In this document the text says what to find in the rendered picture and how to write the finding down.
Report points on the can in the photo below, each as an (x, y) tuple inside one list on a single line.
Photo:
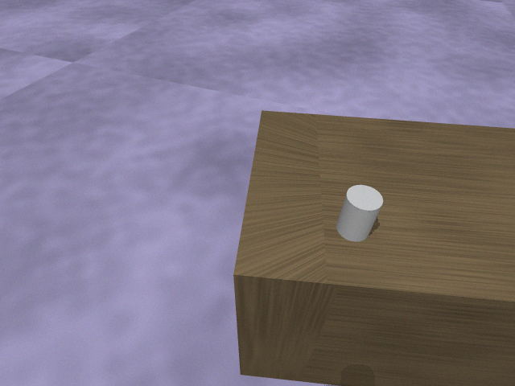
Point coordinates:
[(359, 212)]

